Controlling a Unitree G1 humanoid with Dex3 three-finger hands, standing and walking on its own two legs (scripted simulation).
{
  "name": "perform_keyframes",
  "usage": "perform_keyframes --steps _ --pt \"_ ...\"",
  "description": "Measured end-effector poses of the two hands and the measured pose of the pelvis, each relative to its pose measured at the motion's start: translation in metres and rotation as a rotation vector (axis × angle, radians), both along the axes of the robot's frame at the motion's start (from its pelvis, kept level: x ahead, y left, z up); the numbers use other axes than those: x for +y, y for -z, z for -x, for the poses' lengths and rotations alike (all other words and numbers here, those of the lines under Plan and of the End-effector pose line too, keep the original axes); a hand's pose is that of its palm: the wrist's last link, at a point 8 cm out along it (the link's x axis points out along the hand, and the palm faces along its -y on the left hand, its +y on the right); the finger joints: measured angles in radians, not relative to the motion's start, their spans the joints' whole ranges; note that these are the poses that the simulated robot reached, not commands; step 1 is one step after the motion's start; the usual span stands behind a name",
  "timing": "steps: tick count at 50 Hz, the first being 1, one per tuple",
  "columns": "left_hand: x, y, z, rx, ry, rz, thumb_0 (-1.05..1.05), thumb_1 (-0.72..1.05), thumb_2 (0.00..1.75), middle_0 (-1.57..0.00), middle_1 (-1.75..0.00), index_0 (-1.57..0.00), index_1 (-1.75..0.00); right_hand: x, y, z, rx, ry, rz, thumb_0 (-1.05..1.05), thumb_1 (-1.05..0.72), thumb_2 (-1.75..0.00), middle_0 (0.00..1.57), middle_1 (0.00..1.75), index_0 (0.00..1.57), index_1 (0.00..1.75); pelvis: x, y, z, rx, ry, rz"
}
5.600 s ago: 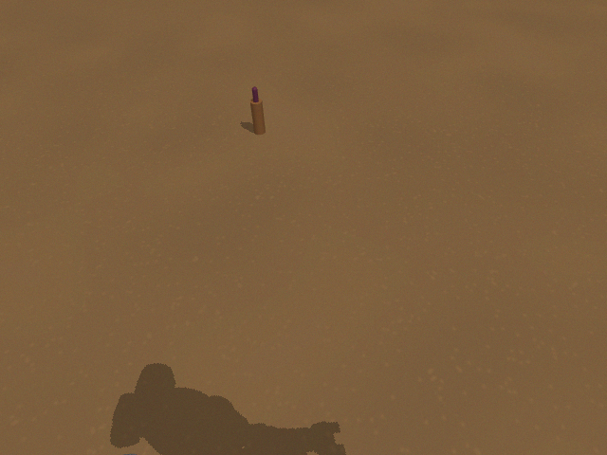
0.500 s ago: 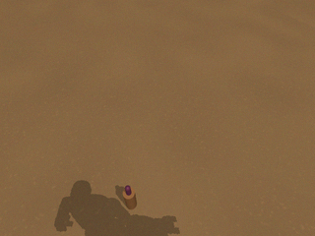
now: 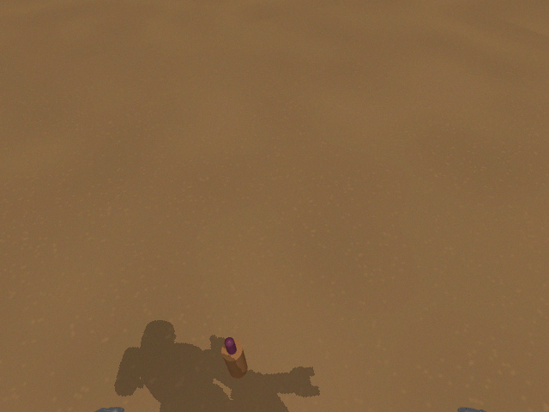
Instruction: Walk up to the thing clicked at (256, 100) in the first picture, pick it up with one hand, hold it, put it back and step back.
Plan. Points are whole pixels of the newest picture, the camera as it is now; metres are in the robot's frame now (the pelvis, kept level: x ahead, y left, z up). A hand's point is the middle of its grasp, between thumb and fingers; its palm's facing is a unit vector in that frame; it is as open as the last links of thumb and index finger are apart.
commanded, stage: walk up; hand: left
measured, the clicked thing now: (233, 355) +0.38 +0.18 -0.64
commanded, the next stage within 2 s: stand in 0.70 s
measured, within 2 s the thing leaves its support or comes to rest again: neither
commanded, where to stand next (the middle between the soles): +0.03 -0.02 m, yaw -2 degrees
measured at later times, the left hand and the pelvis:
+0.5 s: hand out of the picture +0.09 +0.25 -0.15, palm faces -0.02 -0.94 -0.34, open 7.4 cm; pelvis +0.00 +0.00 +0.00, yaw -1 degrees
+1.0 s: hand out of the picture +0.08 +0.24 -0.15, palm faces -0.03 -0.94 -0.35, open 7.4 cm; pelvis +0.00 -0.01 +0.00, yaw +0 degrees
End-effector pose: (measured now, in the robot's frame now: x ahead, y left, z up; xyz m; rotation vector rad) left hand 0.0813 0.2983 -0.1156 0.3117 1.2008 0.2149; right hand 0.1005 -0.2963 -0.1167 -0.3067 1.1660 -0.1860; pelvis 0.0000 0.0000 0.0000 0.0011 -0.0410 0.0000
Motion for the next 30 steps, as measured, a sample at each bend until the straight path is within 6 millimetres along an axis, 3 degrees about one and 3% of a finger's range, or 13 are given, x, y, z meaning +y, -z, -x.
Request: perform_keyframes --steps 14,30 --pt "-0.008 0.003 -0.004 0.015 0.016 0.009 0.00 0.90 0.90 -0.21 -0.30 -0.20 -0.30 -0.008 0.005 0.039 0.083 0.051 0.008 0.01 -0.91 -0.90 0.20 0.30 0.20 0.30 -0.003 0.000 -0.002 -0.002 0.007 0.002" --pt "-0.009 0.001 -0.003 0.005 0.017 0.010 0.00 0.90 0.90 -0.21 -0.30 -0.20 -0.30 -0.006 0.006 0.040 0.064 0.047 -0.001 0.01 -0.91 -0.90 0.20 0.30 0.20 0.30 -0.004 0.000 0.001 -0.007 0.013 0.000"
